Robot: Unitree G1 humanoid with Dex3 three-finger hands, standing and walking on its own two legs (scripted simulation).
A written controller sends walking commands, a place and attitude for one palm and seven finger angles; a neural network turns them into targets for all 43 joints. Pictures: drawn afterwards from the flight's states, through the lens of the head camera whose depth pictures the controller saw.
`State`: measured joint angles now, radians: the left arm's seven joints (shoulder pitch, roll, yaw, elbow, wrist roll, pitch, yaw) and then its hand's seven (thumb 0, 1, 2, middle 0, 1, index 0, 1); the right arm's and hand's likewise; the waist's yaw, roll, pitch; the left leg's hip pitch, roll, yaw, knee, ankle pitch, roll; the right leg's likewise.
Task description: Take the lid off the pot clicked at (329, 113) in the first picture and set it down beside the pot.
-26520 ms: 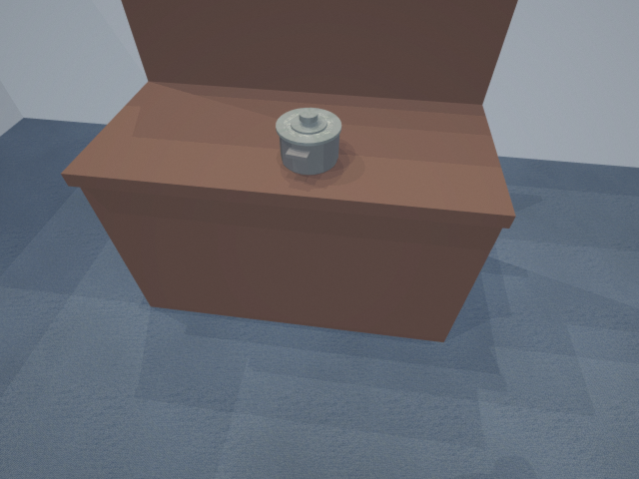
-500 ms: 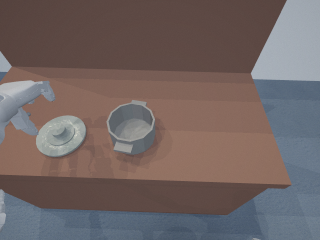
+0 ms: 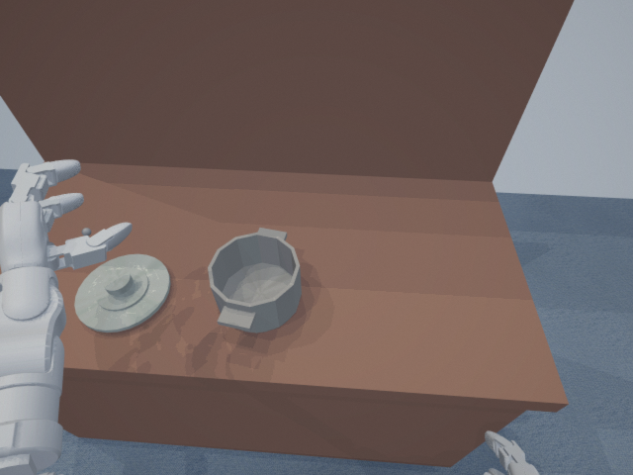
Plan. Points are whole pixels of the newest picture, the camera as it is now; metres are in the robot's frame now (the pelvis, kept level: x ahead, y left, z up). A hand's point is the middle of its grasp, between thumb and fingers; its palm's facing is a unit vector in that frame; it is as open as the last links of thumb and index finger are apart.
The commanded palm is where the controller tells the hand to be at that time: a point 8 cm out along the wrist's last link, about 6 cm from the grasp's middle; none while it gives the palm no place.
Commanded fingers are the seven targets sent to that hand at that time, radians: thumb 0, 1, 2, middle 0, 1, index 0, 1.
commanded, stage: draw the hand back to the body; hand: left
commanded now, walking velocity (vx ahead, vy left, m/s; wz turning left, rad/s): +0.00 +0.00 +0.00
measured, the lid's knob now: (118, 282) +0.42 +0.37 -0.08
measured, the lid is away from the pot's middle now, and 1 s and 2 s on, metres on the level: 0.24 0.24 0.24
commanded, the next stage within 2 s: step back with the hand held close in 1.38 s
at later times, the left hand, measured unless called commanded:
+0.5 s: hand (73, 273) +0.28 +0.27 +0.15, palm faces +0.47 -0.81 -0.35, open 8.1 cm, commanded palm +0.22 +0.30 +0.16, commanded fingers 0.00 0.90 0.90 -0.20 -0.30 -0.20 -0.30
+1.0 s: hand (56, 344) +0.20 +0.24 +0.16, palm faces +0.43 -0.82 -0.37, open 7.4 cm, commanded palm +0.14 +0.28 +0.17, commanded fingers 0.00 0.90 0.90 -0.20 -0.30 -0.20 -0.30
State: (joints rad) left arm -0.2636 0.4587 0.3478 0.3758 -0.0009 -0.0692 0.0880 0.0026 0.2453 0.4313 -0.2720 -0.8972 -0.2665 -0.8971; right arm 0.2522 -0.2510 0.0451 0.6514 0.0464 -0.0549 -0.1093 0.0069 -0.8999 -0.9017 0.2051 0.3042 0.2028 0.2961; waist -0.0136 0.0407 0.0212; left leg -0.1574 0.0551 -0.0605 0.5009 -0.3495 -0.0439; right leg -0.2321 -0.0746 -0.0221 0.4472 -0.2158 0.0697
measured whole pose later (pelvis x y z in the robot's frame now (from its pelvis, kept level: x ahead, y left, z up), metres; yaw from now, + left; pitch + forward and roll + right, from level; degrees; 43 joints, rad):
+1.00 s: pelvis -0.02 -0.01 +0.00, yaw -1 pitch -5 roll +0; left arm 0.32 0.32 0.32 -0.30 -0.03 -0.08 0.10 0.02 0.89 0.89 -0.21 -0.30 -0.21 -0.30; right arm 0.20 -0.23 0.03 0.68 0.02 -0.15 -0.10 0.01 -0.90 -0.90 0.20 0.30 0.18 0.29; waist 0.05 0.07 0.04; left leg -0.07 0.06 -0.05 0.47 -0.32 -0.05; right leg -0.17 -0.07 -0.01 0.46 -0.20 0.06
